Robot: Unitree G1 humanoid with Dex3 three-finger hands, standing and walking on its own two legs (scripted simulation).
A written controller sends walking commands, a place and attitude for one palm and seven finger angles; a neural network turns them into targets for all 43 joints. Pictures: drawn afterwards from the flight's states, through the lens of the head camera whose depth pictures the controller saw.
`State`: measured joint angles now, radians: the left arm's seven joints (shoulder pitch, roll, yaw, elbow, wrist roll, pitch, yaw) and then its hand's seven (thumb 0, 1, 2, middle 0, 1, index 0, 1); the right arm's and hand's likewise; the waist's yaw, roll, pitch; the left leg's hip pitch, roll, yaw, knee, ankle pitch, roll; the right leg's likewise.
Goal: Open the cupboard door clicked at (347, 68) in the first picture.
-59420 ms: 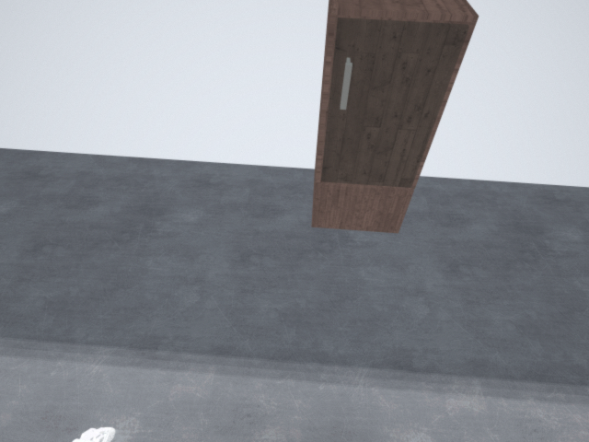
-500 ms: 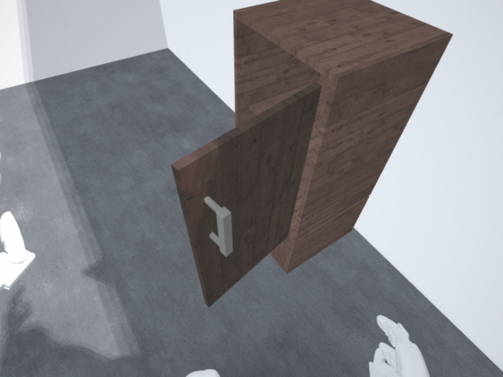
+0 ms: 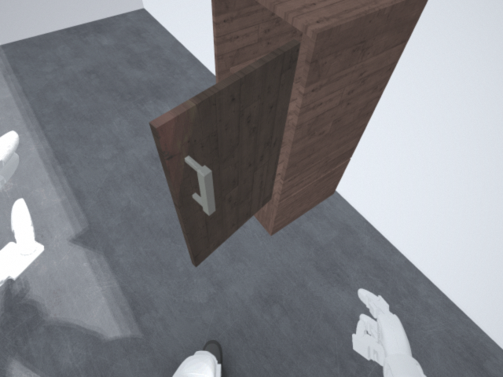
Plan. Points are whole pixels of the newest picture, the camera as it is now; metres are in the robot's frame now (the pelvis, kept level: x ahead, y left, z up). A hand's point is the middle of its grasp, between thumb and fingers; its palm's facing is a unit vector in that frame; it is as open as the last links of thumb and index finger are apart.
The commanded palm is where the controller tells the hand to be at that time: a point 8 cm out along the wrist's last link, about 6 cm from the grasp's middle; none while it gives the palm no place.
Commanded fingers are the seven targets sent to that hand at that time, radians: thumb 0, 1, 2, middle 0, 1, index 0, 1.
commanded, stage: step back with the hand held close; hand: left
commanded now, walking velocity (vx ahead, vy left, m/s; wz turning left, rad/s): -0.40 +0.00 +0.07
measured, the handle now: (200, 186) +0.45 +0.14 -0.04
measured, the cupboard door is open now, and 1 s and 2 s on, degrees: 100 100 100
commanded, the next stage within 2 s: stop stepping back and stand still in 0.16 s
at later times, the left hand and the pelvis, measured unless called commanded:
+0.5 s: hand out of the picture +0.08 +0.28 +0.17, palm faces +0.52 -0.75 -0.40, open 7.4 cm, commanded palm +0.03 +0.31 +0.18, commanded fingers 0.00 0.90 0.90 -0.20 -0.30 -0.20 -0.30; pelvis -0.09 +0.00 +0.00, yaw +3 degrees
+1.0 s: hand out of the picture +0.05 +0.26 +0.17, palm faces +0.46 -0.78 -0.42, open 7.4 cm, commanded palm -0.01 +0.29 +0.18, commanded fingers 0.00 0.90 0.90 -0.20 -0.30 -0.20 -0.30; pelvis -0.14 -0.01 +0.01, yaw +1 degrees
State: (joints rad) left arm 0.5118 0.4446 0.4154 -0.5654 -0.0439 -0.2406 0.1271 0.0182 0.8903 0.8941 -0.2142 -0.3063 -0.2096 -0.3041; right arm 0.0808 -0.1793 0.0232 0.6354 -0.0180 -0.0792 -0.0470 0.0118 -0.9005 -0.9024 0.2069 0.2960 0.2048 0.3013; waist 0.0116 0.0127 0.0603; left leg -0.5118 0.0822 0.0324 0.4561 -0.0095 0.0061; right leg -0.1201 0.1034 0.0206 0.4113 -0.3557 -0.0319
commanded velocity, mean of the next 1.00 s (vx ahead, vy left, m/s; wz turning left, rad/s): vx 0.02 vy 0.00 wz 0.02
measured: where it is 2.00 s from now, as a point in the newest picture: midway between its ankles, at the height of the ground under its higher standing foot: outside the picture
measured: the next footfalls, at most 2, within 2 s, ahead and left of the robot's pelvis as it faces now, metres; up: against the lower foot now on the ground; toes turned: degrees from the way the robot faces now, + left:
left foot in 0.50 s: -0.07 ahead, +0.12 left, +0.00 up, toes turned +4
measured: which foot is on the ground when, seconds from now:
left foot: down 0.00-0.30, up 0.32-0.48, down 0.50-1.00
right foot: down 0.00-1.00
